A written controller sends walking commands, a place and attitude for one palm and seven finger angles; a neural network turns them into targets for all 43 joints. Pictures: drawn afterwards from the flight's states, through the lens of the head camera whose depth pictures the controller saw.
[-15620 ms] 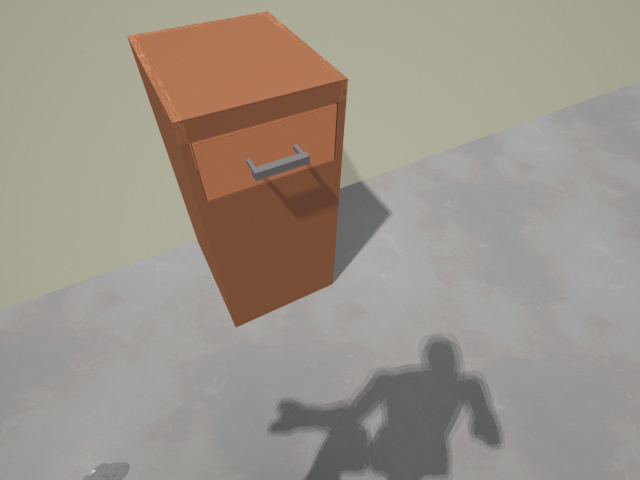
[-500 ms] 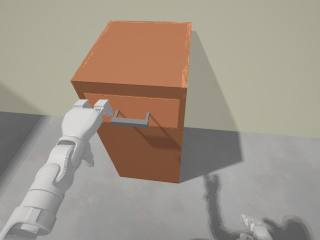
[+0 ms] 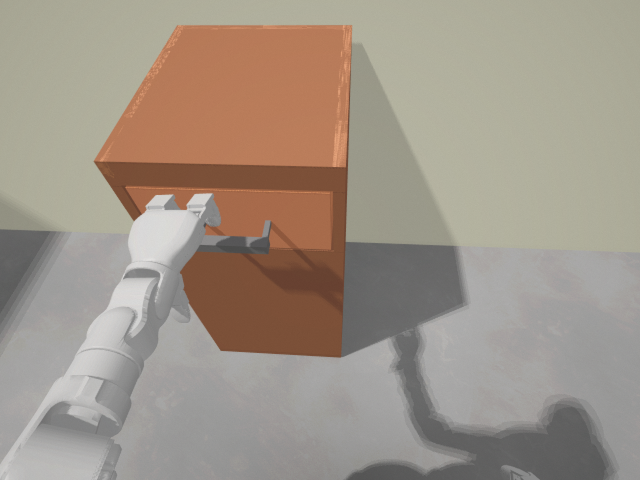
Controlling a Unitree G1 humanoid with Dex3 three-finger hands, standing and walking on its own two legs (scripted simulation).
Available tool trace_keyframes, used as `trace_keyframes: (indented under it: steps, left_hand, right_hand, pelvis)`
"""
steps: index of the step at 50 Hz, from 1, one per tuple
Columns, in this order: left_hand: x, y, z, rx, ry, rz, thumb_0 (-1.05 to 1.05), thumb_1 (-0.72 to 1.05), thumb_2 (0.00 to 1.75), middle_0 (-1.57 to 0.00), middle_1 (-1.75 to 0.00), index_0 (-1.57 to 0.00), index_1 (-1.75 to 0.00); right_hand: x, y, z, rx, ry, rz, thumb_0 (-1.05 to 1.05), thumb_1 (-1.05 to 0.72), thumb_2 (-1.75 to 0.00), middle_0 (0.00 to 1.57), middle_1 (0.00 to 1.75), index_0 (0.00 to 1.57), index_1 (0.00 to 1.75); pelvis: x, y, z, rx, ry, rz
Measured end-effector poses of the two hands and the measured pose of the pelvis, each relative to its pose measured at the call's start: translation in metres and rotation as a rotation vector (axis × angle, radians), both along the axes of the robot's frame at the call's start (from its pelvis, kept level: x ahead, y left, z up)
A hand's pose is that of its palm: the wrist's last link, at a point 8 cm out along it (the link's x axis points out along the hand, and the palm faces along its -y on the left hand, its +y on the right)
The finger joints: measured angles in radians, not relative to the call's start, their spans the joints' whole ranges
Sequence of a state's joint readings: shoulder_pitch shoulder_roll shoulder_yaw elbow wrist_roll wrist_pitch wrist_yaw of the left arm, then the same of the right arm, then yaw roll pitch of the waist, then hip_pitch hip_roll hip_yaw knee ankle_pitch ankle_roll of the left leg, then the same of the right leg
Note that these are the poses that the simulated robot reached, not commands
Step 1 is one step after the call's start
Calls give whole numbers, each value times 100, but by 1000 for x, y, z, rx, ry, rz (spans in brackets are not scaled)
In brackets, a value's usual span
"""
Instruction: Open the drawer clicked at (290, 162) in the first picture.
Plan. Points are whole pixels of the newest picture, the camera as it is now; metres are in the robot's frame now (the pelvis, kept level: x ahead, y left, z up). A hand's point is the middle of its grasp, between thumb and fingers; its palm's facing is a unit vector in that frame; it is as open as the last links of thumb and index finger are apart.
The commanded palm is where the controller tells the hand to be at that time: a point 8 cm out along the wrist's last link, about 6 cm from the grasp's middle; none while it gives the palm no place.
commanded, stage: move the hooked fingers above the handle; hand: left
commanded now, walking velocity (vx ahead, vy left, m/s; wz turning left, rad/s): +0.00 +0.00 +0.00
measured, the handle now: (232, 234) +0.51 +0.18 -0.07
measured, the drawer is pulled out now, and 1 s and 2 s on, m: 0.00 0.00 0.00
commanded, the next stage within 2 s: lower the fingers behind the handle in 1.32 s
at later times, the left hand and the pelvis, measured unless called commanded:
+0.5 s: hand (215, 240) +0.45 +0.19 -0.01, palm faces -0.06 -0.04 -1.00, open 13.8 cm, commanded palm +0.44 +0.20 +0.05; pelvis +0.00 +0.01 -0.02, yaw +0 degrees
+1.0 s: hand (214, 238) +0.46 +0.19 -0.01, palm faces -0.05 -0.04 -1.00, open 13.8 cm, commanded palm +0.44 +0.19 +0.04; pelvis -0.01 +0.02 -0.02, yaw -1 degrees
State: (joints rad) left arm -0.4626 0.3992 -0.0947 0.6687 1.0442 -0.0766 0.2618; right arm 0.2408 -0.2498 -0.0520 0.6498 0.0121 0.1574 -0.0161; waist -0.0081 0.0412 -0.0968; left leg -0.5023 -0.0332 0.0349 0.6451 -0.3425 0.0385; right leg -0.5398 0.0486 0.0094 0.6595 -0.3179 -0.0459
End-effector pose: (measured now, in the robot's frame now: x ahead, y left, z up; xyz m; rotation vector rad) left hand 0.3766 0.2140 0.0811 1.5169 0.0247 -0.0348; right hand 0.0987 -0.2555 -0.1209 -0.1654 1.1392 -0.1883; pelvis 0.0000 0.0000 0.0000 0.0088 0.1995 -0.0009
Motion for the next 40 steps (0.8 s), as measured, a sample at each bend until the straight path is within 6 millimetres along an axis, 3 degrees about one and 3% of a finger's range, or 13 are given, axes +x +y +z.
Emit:
trace_keyframes:
  steps: [11,25,34,40]
  left_hand:
    - [28,-10,-15,13,6,-26,0,-49,30,-32,-121,-32,-120]
    - [59,-24,-36,14,18,-15,0,-49,30,-32,-120,-32,-120]
    - [71,-30,-44,23,5,-18,0,-49,30,-33,-121,-33,-122]
    - [71,-29,-44,15,2,-13,0,-49,30,-33,-122,-34,-122]
  right_hand:
    - [-15,-2,-7,-19,43,-9,1,-91,-90,20,30,20,30]
    - [-63,-3,-15,-34,158,-79,1,-91,-90,20,30,20,30]
    - [-91,-1,-21,-43,222,-98,1,-91,-90,20,30,20,30]
    - [-98,3,-22,-38,232,-106,1,-91,-90,20,30,20,30]
  pelvis:
    - [-1,0,-7,-6,52,16]
    - [-1,6,-16,-12,112,1]
    - [-4,10,-23,-21,145,4]
    - [-6,13,-24,-22,143,-1]
